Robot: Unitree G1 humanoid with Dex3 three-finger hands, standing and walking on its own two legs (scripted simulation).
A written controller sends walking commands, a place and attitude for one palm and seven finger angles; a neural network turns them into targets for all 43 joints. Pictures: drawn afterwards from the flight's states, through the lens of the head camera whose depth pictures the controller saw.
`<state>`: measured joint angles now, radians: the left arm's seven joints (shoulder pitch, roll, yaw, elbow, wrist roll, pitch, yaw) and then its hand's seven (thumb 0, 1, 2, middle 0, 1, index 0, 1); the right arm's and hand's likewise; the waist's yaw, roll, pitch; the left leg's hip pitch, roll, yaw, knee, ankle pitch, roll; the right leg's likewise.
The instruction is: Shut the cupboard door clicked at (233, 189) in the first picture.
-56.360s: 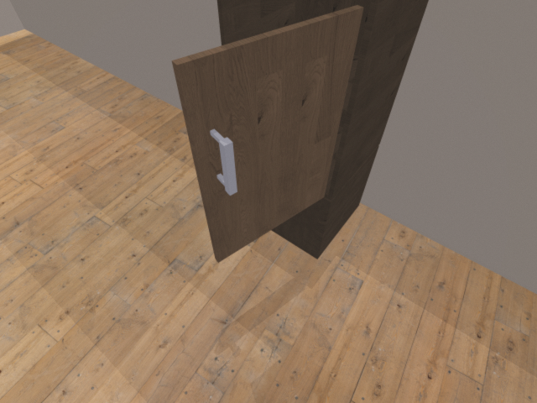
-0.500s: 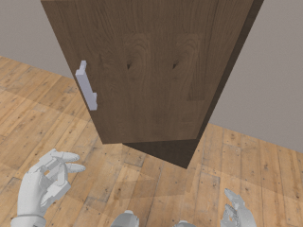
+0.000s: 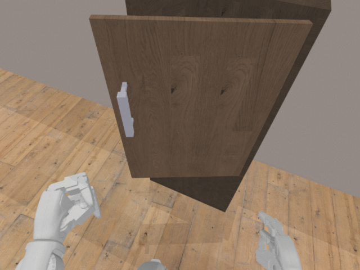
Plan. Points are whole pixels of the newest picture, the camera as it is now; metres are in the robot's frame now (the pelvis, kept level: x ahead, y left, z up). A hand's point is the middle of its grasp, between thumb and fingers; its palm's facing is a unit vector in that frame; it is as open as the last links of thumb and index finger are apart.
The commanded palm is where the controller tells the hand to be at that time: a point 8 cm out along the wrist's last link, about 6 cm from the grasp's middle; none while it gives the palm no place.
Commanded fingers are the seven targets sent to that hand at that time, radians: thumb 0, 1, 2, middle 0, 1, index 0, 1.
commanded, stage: raise the hand and make a fist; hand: left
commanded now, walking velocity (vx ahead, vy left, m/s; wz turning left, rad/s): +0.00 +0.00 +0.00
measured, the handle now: (127, 110) +0.45 +0.18 +0.10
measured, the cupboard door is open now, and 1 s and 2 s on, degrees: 26 26 26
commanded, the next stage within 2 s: bring the fist close to the handle in 0.60 s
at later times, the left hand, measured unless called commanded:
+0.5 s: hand (105, 195) +0.23 +0.17 +0.10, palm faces +0.12 -0.99 -0.04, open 3.1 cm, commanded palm +0.20 +0.22 +0.10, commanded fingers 0.00 0.90 0.90 -1.30 -1.50 -1.30 -1.50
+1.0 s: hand (119, 178) +0.27 +0.15 +0.10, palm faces +0.10 -0.99 -0.03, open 3.1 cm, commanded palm +0.25 +0.20 +0.10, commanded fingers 0.00 0.90 0.90 -1.30 -1.50 -1.30 -1.50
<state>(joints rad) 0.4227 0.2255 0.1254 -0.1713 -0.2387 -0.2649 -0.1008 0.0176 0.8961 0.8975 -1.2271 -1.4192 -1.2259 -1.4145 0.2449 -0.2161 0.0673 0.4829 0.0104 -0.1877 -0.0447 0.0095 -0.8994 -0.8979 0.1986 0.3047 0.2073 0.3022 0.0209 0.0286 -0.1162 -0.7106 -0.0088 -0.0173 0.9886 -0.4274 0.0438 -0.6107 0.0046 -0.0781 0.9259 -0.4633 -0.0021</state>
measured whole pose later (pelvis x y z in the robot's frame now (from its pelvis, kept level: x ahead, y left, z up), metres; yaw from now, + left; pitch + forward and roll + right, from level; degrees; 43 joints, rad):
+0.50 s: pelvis +0.00 -0.02 +0.01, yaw +0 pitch +6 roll -1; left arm 0.36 0.22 0.14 -0.10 -0.25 -0.24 -0.10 0.02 0.90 0.90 -1.30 -1.50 -1.30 -1.50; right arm 0.27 -0.25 0.04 0.54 0.02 -0.21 -0.05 0.01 -0.90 -0.90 0.20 0.30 0.21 0.30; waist 0.01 0.03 -0.09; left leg -0.60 0.00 -0.01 0.88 -0.39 0.01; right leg -0.53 0.01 -0.07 0.86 -0.44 -0.03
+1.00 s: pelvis +0.01 -0.03 +0.01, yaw +0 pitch +7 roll -1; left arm 0.23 0.20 0.13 -0.01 -0.24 -0.24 -0.11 0.02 0.90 0.90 -1.30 -1.50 -1.30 -1.50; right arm 0.25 -0.25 0.04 0.56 0.02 -0.18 -0.05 0.01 -0.90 -0.90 0.20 0.30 0.21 0.30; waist 0.02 0.04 -0.09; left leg -0.60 0.00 -0.02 0.88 -0.40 0.00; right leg -0.53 0.02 -0.07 0.86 -0.46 -0.04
